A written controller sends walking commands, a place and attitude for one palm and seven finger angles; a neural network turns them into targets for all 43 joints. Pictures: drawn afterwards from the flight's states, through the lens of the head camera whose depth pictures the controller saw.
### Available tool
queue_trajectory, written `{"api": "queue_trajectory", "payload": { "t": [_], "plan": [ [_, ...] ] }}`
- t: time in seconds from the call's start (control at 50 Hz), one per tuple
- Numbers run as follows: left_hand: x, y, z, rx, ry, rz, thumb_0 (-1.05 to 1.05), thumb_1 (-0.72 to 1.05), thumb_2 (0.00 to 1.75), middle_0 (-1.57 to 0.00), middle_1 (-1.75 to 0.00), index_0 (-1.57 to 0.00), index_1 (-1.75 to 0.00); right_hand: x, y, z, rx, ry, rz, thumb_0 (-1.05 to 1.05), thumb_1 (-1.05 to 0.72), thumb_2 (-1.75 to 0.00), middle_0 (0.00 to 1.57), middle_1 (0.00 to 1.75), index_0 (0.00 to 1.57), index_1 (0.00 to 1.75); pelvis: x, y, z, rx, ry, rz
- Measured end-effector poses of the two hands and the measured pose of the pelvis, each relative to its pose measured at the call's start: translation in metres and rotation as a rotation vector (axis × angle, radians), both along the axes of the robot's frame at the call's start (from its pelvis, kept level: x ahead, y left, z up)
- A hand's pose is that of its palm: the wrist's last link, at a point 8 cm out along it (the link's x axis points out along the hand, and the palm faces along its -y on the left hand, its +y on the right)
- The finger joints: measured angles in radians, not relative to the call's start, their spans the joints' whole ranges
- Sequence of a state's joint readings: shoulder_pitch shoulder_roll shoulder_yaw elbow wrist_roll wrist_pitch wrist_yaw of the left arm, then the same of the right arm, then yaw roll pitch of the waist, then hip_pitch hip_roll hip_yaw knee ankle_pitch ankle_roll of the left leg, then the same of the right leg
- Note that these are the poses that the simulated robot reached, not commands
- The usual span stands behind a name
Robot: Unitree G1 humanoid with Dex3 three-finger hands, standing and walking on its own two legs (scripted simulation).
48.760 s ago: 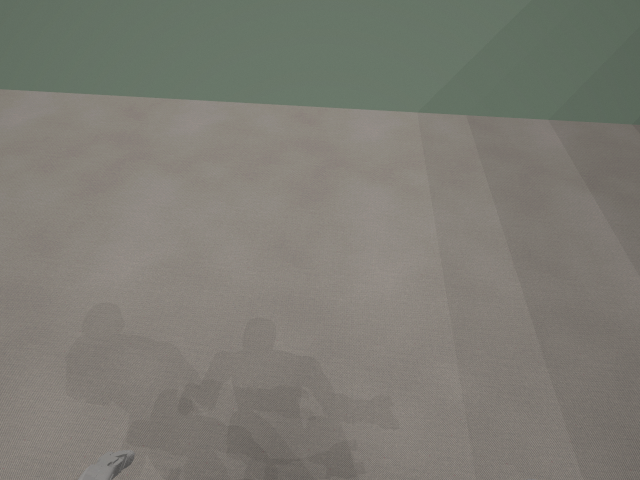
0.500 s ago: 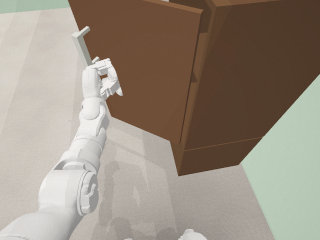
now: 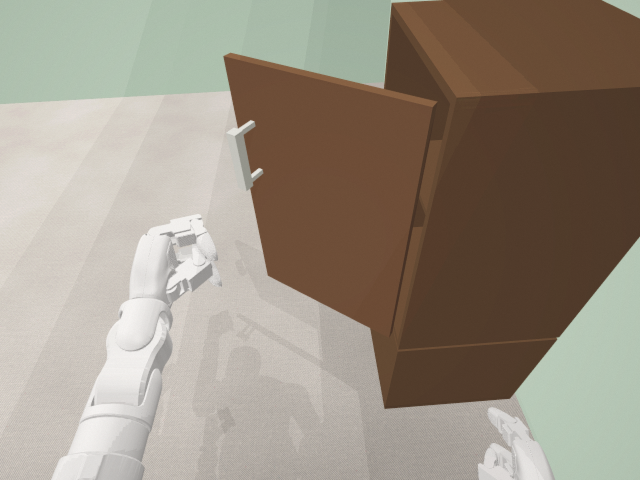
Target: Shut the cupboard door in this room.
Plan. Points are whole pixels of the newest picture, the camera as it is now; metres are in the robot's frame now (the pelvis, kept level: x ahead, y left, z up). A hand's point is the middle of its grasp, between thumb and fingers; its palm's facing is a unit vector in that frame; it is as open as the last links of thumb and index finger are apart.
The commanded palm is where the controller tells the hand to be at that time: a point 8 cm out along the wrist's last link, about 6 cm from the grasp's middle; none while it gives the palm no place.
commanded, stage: draw the hand back to the body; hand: left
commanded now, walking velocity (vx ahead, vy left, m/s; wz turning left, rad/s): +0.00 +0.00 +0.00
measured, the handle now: (247, 155) +0.66 +0.18 +0.06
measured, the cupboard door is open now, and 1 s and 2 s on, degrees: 54 54 54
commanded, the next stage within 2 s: step back with the hand held close in 0.96 s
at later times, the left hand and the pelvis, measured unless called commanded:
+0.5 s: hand (64, 328) +0.23 +0.26 +0.16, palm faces +0.42 -0.83 -0.37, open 5.5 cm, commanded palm +0.17 +0.30 +0.18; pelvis +0.03 +0.01 +0.01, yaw +2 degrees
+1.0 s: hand (39, 344) +0.20 +0.26 +0.17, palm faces +0.48 -0.78 -0.39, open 7.4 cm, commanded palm +0.15 +0.30 +0.18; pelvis +0.02 +0.00 +0.01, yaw +2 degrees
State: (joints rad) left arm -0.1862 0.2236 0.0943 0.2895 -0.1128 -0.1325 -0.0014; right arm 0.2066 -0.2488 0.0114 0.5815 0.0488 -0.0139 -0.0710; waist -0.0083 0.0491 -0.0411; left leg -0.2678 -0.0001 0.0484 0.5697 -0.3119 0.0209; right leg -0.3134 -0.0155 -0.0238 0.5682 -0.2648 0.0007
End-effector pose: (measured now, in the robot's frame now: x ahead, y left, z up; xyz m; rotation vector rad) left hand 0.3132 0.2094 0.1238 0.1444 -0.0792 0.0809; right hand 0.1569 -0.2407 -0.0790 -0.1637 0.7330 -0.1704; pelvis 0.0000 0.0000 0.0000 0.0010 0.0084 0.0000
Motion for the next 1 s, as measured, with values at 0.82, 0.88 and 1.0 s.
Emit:
{"api": "queue_trajectory", "payload": {
  "t": [0.82,0.88,1.0],
  "plan": [
    [-0.163,0.099,0.055,0.280,-0.030,0.465,0.01,0.89,0.90,-0.23,-0.33,-0.23,-0.33,0.044,0.031,0.006,-0.002,-0.037,0.153,0.01,-0.90,-0.90,0.20,0.30,0.20,0.30,0.016,0.002,0.011,-0.002,-0.081,0.038],
    [-0.160,0.092,0.053,0.273,-0.035,0.438,0.01,0.89,0.90,-0.22,-0.32,-0.22,-0.32,0.041,0.028,0.008,-0.005,-0.047,0.145,0.01,-0.90,-0.90,0.20,0.30,0.20,0.30,0.016,-0.001,0.011,-0.003,-0.082,0.034],
    [-0.158,0.086,0.066,0.308,-0.084,0.412,0.01,0.89,0.90,-0.21,-0.30,-0.21,-0.31,0.038,0.023,0.010,-0.003,-0.065,0.127,0.01,-0.90,-0.90,0.20,0.30,0.20,0.30,0.018,-0.004,0.011,-0.006,-0.089,0.027]
  ]
}}
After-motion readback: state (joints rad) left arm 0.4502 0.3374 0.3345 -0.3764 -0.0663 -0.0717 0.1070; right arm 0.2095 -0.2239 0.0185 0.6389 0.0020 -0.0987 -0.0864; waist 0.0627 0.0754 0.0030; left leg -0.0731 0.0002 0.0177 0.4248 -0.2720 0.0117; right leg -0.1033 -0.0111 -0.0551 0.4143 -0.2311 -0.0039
